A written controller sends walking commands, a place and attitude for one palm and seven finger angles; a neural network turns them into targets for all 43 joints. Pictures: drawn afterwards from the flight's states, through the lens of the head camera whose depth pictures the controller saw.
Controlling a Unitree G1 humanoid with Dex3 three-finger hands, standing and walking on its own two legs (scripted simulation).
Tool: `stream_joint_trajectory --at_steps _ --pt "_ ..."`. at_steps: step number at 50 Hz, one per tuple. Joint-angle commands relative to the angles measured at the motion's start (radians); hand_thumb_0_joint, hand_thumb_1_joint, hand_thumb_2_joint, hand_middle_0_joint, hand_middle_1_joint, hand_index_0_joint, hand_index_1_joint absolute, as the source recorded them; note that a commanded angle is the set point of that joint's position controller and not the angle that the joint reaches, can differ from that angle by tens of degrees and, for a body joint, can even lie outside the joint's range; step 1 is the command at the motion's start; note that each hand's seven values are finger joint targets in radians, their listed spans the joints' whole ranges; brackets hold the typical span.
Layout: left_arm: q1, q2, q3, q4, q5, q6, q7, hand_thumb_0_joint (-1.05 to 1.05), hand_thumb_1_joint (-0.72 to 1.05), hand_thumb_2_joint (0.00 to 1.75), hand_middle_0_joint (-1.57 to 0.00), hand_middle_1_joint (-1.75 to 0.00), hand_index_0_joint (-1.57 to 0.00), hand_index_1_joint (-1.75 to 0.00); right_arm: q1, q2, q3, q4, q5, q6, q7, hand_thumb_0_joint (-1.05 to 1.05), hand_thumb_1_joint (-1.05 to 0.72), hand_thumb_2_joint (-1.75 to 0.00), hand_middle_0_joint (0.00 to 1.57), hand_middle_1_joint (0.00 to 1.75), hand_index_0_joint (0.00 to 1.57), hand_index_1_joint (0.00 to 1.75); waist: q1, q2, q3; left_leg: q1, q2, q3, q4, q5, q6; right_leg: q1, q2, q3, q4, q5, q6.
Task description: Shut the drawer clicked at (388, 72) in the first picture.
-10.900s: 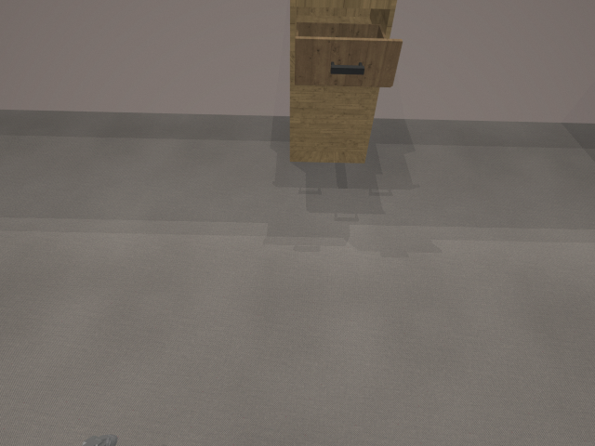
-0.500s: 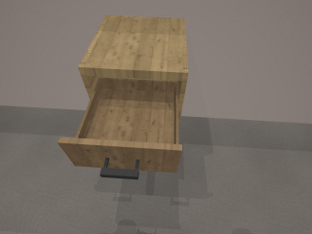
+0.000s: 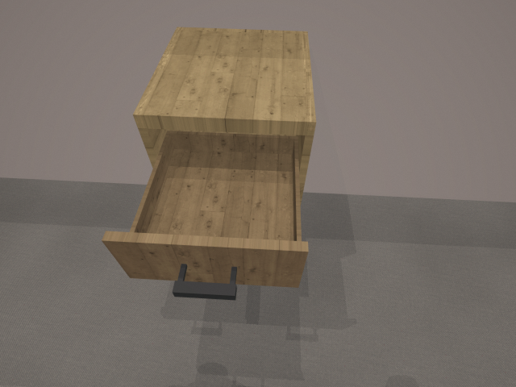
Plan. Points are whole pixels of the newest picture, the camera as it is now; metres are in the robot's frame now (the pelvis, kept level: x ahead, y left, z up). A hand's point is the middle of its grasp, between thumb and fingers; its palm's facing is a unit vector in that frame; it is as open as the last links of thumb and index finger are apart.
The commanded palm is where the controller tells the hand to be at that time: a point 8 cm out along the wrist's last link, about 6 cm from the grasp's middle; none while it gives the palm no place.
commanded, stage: look again from close up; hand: left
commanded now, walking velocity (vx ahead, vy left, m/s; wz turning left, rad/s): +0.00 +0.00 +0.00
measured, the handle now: (207, 280) +0.31 +0.12 -0.09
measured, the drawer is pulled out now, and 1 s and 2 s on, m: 0.30 0.30 0.30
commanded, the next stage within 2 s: raise the hand and make a fist in 0.34 s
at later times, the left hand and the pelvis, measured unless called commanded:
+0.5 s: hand out of the picture +0.03 +0.16 -0.16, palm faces +0.11 -0.97 -0.23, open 7.3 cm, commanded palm +0.09 +0.20 -0.07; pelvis +0.00 -0.02 +0.00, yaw +0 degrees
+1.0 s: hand out of the picture +0.10 +0.12 -0.04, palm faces +0.08 -1.00 -0.04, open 5.2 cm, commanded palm +0.09 +0.18 -0.04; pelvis -0.07 -0.08 -0.10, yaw +4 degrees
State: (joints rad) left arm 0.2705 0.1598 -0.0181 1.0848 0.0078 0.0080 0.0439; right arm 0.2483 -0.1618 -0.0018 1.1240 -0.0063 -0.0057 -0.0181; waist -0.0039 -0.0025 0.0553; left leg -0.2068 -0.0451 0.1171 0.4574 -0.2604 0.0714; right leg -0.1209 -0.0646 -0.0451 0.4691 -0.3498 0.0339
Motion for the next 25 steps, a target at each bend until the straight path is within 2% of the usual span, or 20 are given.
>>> stream_joint_trajectory --at_steps 1,7,10,14,21,22,23,24,25 --pt "0.074 0.103 0.021 -0.028 0.006 -0.016 0.011 0.00 0.90 0.90 -0.20 -0.30 -0.20 -0.30 0.063 -0.115 -0.018 -0.023 -0.003 -0.013 -0.008 0.00 -0.90 -0.90 0.20 0.30 0.20 0.30 0.005 -0.004 -0.007 0.104 0.164 -0.182 -0.085 0.269 -0.001 -0.112 -0.057 0.051 -0.067 0.180 -0.048" --pt "0.078 0.101 0.022 -0.025 0.006 -0.017 0.011 0.00 0.90 0.90 -0.20 -0.30 -0.20 -0.30 0.068 -0.111 -0.017 -0.017 -0.002 -0.016 -0.009 0.00 -0.90 -0.90 0.20 0.30 0.20 0.30 0.003 0.009 -0.022 0.116 0.162 -0.177 -0.080 0.303 -0.003 -0.105 -0.059 0.055 -0.063 0.206 -0.049" --pt "0.075 0.103 0.022 -0.024 0.006 -0.017 0.010 0.00 0.90 0.90 -0.20 -0.30 -0.20 -0.30 0.064 -0.107 -0.016 -0.015 -0.001 -0.014 -0.008 0.00 -0.90 -0.90 0.20 0.30 0.20 0.30 0.005 -0.008 0.004 0.098 0.158 -0.175 -0.082 0.274 -0.002 -0.112 -0.061 0.058 -0.073 0.210 -0.051" --pt "0.079 0.100 0.022 -0.025 0.006 -0.019 0.011 0.00 0.90 0.90 -0.20 -0.30 -0.20 -0.30 0.070 -0.103 -0.014 -0.011 0.000 -0.013 -0.008 0.00 -0.90 -0.90 0.20 0.30 0.20 0.30 0.002 -0.009 -0.008 0.101 0.157 -0.169 -0.075 0.259 -0.005 -0.105 -0.063 0.066 -0.077 0.216 -0.054" --pt "0.086 0.100 0.021 -0.024 0.005 -0.023 0.011 0.00 0.90 0.90 -0.20 -0.30 -0.20 -0.30 0.070 -0.100 -0.012 -0.004 0.000 -0.015 -0.009 0.00 -0.90 -0.90 0.20 0.30 0.20 0.30 0.005 -0.001 -0.017 0.107 0.158 -0.160 -0.061 0.303 -0.008 -0.095 -0.065 0.071 -0.078 0.266 -0.058" --pt "0.134 0.103 0.020 -0.005 0.021 -0.047 0.038 0.00 0.90 0.90 -0.20 -0.30 -0.20 -0.30 0.004 -0.125 -0.013 -0.091 0.002 -0.023 -0.003 0.00 -0.90 -0.90 0.20 0.30 0.20 0.30 0.016 -0.129 0.021 -0.003 0.175 -0.155 0.127 0.418 -0.036 -0.102 -0.073 0.104 -0.095 0.511 -0.040" --pt "-0.556 0.338 0.163 -1.498 -0.163 -0.239 0.028 0.00 0.90 0.90 -0.22 -0.32 -0.22 -0.32 0.045 -0.291 -0.056 -0.420 0.048 -0.163 -0.038 0.00 -0.90 -0.90 0.20 0.30 0.20 0.30 -0.090 0.024 -0.491 0.276 0.070 -0.144 0.024 0.550 -0.035 -0.087 0.017 0.001 0.030 0.571 -0.062" --pt "-0.108 0.249 0.127 -1.285 -0.099 -0.209 0.055 0.00 0.90 0.90 -0.24 -0.34 -0.24 -0.34 -0.031 -0.202 -0.015 -0.371 0.029 -0.266 -0.066 0.00 -0.90 -0.90 0.20 0.30 0.20 0.30 0.010 0.282 -0.517 0.456 0.137 -0.163 -0.011 0.719 -0.035 -0.157 0.059 -0.007 0.121 0.323 -0.068" --pt "0.162 0.044 -0.002 -1.130 -0.122 -0.086 0.089 0.00 0.90 0.90 -0.26 -0.37 -0.26 -0.37 -0.013 -0.169 -0.031 -0.354 0.037 -0.303 -0.049 0.00 -0.90 -0.90 0.20 0.30 0.20 0.30 -0.029 0.279 -0.379 0.338 0.123 -0.181 -0.038 0.753 -0.077 -0.240 0.062 -0.035 0.195 0.100 -0.050"
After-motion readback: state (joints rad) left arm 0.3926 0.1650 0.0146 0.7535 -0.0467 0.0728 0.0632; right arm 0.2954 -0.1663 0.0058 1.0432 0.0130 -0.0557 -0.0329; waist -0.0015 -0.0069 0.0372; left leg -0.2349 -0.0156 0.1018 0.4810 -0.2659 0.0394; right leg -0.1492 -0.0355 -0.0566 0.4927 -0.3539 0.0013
